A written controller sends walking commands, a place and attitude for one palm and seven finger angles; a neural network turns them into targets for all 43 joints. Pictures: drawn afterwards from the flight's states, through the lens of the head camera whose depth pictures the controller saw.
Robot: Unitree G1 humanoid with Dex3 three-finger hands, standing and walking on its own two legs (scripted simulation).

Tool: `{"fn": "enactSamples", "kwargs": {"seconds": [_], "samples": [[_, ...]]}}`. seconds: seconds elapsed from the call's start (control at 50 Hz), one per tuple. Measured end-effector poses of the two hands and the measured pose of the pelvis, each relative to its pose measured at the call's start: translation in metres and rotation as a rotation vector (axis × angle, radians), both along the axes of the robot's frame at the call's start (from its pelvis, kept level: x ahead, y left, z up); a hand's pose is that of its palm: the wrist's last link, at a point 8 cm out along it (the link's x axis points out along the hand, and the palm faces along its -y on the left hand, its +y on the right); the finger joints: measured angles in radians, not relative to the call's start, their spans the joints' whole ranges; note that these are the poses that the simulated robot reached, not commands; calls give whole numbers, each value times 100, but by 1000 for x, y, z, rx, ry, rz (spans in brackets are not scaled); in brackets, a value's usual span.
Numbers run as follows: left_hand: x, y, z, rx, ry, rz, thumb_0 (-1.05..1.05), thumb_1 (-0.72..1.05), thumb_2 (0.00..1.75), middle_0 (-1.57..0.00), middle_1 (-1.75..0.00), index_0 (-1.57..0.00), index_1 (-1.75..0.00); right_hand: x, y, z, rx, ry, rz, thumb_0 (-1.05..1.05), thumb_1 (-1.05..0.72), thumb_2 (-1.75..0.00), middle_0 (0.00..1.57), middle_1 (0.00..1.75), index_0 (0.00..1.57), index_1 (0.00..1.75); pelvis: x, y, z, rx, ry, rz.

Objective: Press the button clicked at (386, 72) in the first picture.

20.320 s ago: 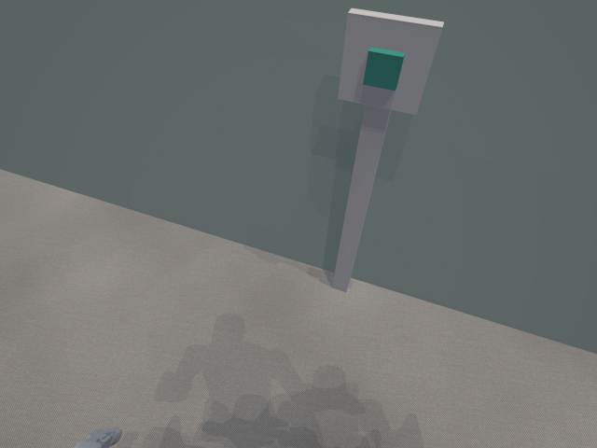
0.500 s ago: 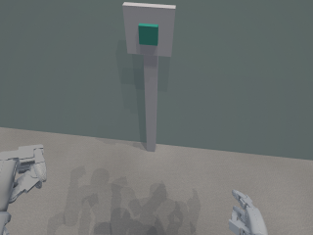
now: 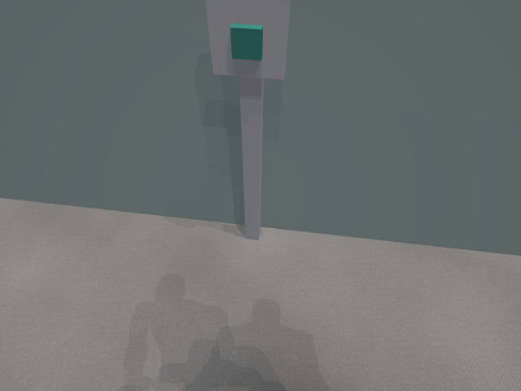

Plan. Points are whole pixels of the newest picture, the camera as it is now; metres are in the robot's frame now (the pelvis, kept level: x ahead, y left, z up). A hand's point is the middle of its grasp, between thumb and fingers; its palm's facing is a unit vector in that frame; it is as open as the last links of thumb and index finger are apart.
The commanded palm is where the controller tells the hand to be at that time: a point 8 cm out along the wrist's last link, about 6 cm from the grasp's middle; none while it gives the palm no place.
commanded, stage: let the arm hang, fingers relaxed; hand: left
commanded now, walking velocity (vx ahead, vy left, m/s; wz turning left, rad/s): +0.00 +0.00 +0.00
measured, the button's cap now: (247, 41) +0.80 +0.08 +0.15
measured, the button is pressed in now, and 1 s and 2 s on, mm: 0 0 0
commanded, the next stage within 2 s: stand and wait in 0.56 s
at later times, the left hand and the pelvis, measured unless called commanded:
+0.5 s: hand out of the picture +0.03 +0.17 -0.17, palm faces +0.02 -0.98 -0.19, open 7.3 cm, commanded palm none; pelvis +0.02 +0.00 +0.00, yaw -1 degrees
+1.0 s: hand out of the picture +0.06 +0.16 -0.17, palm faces +0.01 -0.98 -0.19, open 7.3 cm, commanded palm none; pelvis +0.05 -0.01 +0.01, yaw -1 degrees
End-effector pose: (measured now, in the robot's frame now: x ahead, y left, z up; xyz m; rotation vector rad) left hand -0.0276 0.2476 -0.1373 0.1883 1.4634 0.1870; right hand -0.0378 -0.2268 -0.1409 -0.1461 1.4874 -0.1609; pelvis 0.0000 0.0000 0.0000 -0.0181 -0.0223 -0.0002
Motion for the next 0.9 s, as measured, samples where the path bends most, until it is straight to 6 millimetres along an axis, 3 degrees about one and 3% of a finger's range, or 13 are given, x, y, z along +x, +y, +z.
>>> {"fn": "enactSamples", "kwargs": {"seconds": [0.12,0.28,0.38,0.66,0.9], "samples": [[1,-4,2,9,7,2,1,91,90,-39,-53,-39,-53,-4,17,-8,50,-10,-32,1,-90,-90,20,30,20,30,0,0,0,5,-3,-10],[35,-21,-6,-41,-66,-9,1,91,90,-24,-35,-24,-35,6,29,-8,60,-36,-46,0,-91,-90,20,30,20,30,5,2,0,9,2,-14],[50,-28,-7,-53,-90,-13,1,93,90,-21,-32,-21,-32,15,30,-5,56,-42,-45,0,-91,-90,20,30,20,30,9,1,2,13,11,-13],[54,-32,-2,-46,-46,1,1,92,90,-20,-30,-20,-30,54,11,-3,28,-72,-27,1,-91,-90,20,30,20,30,29,-4,5,15,9,-15],[72,-40,0,-49,-53,-10,0,91,90,-19,-30,-20,-30,75,-1,-2,16,-80,-15,1,-91,-90,20,30,20,30,43,-11,7,18,5,-19]]}}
